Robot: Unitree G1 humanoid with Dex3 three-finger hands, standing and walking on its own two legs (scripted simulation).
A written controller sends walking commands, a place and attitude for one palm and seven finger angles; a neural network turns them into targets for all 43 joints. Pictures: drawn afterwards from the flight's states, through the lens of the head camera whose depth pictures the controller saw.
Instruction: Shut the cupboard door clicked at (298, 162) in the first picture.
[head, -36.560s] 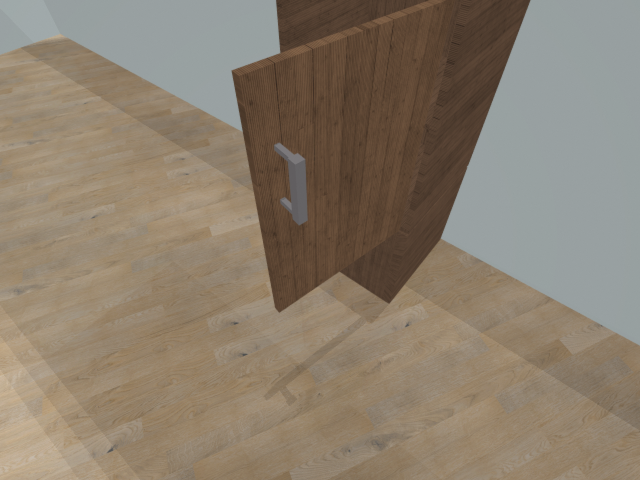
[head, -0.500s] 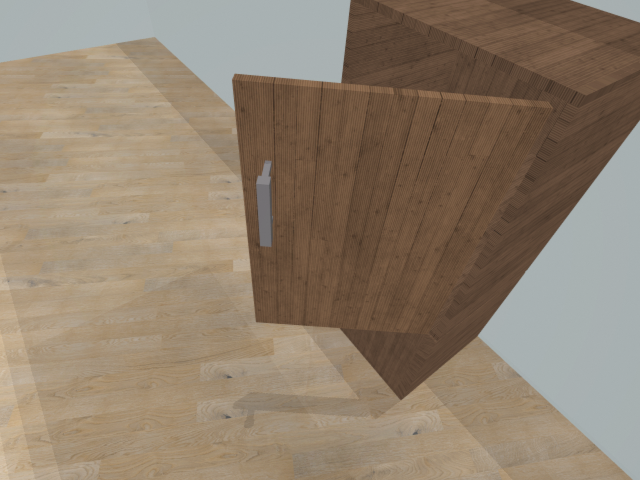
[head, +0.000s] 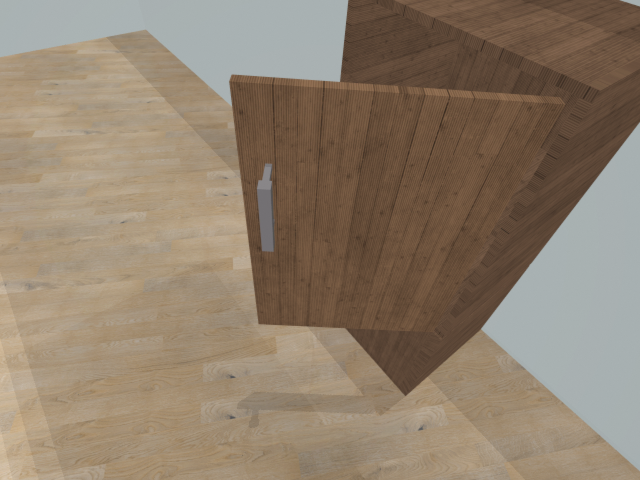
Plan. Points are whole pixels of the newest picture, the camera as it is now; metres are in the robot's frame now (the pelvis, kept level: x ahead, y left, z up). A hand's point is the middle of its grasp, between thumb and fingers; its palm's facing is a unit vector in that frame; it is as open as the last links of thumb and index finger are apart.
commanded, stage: come to a stop and stand still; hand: left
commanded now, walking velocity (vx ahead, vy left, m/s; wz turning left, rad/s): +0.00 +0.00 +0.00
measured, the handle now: (268, 209) +0.47 +0.12 +0.06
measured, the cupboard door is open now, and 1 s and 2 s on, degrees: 51 51 51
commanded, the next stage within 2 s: look again from close up in 0.74 s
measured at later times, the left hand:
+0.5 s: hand out of the picture -0.02 +0.12 -0.18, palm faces +0.04 -0.99 -0.11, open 7.3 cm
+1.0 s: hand out of the picture -0.02 +0.12 -0.18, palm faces +0.04 -0.99 -0.11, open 7.3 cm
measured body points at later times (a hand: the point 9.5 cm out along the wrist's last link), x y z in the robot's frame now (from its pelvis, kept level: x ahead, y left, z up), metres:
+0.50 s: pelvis +0.01 -0.02 +0.00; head +0.02 +0.00 +0.45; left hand -0.02 +0.17 -0.17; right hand -0.02 -0.22 -0.15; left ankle +0.01 +0.01 -0.74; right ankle -0.01 -0.14 -0.74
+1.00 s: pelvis +0.02 -0.02 +0.00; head +0.03 +0.00 +0.45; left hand -0.02 +0.17 -0.17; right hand -0.01 -0.23 -0.15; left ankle +0.01 +0.01 -0.74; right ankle -0.01 -0.14 -0.74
